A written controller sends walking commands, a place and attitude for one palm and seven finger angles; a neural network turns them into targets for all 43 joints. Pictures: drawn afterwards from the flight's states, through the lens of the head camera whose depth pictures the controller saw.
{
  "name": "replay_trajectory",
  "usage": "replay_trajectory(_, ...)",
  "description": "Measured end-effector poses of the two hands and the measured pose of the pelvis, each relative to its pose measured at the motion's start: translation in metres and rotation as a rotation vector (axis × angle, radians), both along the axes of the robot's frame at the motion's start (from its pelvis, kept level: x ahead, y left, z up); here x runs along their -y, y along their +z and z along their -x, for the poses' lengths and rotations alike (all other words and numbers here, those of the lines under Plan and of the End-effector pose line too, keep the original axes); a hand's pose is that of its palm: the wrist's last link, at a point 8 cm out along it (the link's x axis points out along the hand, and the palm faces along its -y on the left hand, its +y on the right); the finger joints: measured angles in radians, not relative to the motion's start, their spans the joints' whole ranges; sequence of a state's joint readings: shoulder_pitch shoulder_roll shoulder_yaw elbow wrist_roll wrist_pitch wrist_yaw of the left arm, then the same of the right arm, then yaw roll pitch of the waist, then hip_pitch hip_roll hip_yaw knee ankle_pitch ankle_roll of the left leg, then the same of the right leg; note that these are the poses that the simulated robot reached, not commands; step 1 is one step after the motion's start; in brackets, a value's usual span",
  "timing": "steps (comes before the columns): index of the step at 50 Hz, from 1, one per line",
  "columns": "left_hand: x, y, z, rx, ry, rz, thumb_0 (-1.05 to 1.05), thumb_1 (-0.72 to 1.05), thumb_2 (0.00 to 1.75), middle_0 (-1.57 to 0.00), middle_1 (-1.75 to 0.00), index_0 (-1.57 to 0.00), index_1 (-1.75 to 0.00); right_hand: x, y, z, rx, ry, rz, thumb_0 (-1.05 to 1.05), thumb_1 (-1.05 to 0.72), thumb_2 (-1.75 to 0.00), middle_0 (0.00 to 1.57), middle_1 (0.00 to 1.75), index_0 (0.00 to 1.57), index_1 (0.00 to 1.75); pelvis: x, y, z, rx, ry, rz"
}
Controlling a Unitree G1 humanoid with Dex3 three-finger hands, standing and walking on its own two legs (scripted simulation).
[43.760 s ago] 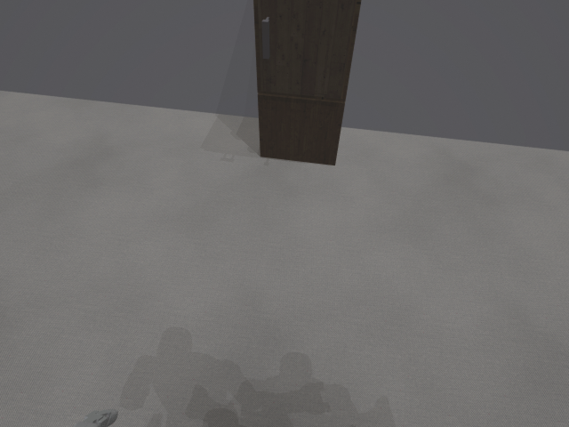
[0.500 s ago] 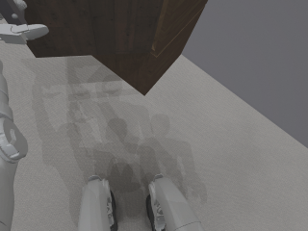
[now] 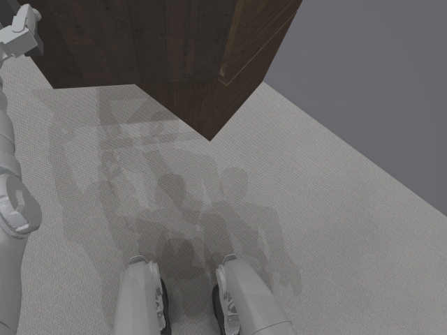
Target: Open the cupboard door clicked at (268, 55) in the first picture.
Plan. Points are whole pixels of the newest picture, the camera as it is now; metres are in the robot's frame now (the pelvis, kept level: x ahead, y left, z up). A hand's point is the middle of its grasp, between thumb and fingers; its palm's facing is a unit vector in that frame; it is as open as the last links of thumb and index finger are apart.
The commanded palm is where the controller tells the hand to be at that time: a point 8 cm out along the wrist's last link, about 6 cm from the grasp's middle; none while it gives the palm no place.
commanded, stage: pull the door open along its arc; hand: left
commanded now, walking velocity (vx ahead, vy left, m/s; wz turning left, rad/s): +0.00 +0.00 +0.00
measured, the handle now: out of the picture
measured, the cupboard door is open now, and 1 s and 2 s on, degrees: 48 82 89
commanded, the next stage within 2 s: open thumb and fingers to let go in 1.14 s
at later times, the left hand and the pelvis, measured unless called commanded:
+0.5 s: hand (35, 69) +0.51 +0.21 +0.07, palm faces +0.04 -1.00 -0.02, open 6.4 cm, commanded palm +0.45 +0.25 +0.06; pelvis +0.01 +0.00 +0.02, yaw +1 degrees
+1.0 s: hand (112, 143) +0.40 +0.12 +0.07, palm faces +0.46 -0.89 -0.02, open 6.7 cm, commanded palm +0.33 +0.16 +0.06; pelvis +0.01 -0.03 +0.04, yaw +5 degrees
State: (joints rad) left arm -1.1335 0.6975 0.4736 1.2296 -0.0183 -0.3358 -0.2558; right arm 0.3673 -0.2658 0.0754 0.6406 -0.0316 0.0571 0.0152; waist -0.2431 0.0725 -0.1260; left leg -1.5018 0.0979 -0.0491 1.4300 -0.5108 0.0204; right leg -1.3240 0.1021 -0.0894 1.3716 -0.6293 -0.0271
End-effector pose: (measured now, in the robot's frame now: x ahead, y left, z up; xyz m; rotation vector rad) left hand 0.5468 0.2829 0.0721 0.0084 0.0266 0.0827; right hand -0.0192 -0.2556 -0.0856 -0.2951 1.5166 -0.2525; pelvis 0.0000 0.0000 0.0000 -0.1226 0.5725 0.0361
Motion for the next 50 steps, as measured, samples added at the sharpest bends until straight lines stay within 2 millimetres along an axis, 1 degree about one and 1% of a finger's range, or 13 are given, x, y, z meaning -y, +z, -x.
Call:
replay_trajectory(10,0.0,0.0,0.001,0.003,-0.007,-0.001,0.0,0.67,0.77,-0.33,-1.31,-0.33,-1.34,-0.002,-0.002,0.002,0.003,-0.007,0.0,0.0,-0.9,-0.9,0.2,0.3,0.2,0.3,-0.001,-0.002,0.001,-0.002,-0.003,0.001)
replay_trajectory(15,0.002,-0.001,0.012,0.006,-0.013,-0.002,0.0,0.67,0.75,-0.32,-1.31,-0.32,-1.34,-0.005,-0.002,-0.001,0.009,-0.012,-0.022,0.0,-0.9,-0.9,0.2,0.3,0.2,0.3,-0.002,0.003,0.0,0.008,-0.007,-0.007)
replay_trajectory(19,0.006,-0.001,0.026,0.004,-0.022,-0.001,0.0,0.67,0.74,-0.32,-1.31,-0.32,-1.34,-0.008,0.0,-0.01,0.033,-0.013,-0.043,0.01,-0.9,-0.9,0.2,0.3,0.2,0.3,-0.003,0.009,-0.004,0.023,-0.01,-0.017)
replay_trajectory(23,0.012,0.0,0.047,0.003,-0.031,-0.002,0.0,0.66,0.72,-0.31,-1.31,-0.32,-1.34,-0.008,0.003,-0.028,0.082,-0.008,-0.064,0.01,-0.9,-0.9,0.2,0.3,0.2,0.3,-0.004,0.017,-0.008,0.041,-0.008,-0.029)
replay_trajectory(27,0.025,0.0,0.076,0.002,-0.032,0.002,0.0,0.65,0.7,-0.3,-1.31,-0.31,-1.33,-0.008,0.009,-0.056,0.157,0.01,-0.083,0.01,-0.9,-0.9,0.2,0.3,0.2,0.3,-0.004,0.027,-0.014,0.065,-0.005,-0.041)
replay_trajectory(33,0.059,-0.003,0.123,0.017,0.187,0.085,0.0,0.63,0.73,-0.29,-1.3,-0.33,-1.28,-0.011,0.016,-0.11,0.289,0.091,-0.122,0.01,-0.9,-0.9,0.2,0.3,0.2,0.3,-0.003,0.039,-0.019,0.104,0.001,-0.063)
replay_trajectory(36,0.077,-0.003,0.14,0.021,0.286,0.08,0.0,0.63,0.75,-0.3,-1.29,-0.33,-1.27,-0.013,0.018,-0.135,0.348,0.139,-0.144,0.01,-0.9,-0.9,0.2,0.3,0.2,0.3,0.001,0.041,-0.019,0.121,0.007,-0.075)
replay_trajectory(39,0.091,-0.002,0.153,0.028,0.368,0.052,0.0,0.63,0.76,-0.31,-1.27,-0.32,-1.27,-0.016,0.017,-0.154,0.388,0.178,-0.163,0.01,-0.9,-0.9,0.2,0.3,0.2,0.3,0.006,0.04,-0.017,0.134,0.013,-0.085)
replay_trajectory(41,0.099,-0.002,0.16,0.035,0.402,0.028,-0.01,0.63,0.76,-0.32,-1.27,-0.32,-1.27,-0.017,0.015,-0.163,0.403,0.196,-0.175,0.01,-0.9,-0.9,0.2,0.3,0.2,0.3,0.009,0.039,-0.016,0.14,0.018,-0.092)
replay_trajectory(44,0.109,-0.001,0.171,0.044,0.42,-0.005,-0.01,0.63,0.76,-0.32,-1.27,-0.3,-1.28,-0.016,0.011,-0.168,0.408,0.211,-0.189,0.01,-0.9,-0.9,0.2,0.3,0.2,0.3,0.016,0.038,-0.015,0.149,0.024,-0.101)
replay_trajectory(50,0.129,-0.001,0.192,0.045,0.396,-0.021,-0.01,0.61,0.73,-0.32,-1.29,-0.29,-1.3,-0.009,0.006,-0.164,0.38,0.21,-0.204,0.01,-0.9,-0.9,0.2,0.3,0.2,0.3,0.028,0.041,-0.015,0.168,0.035,-0.116)
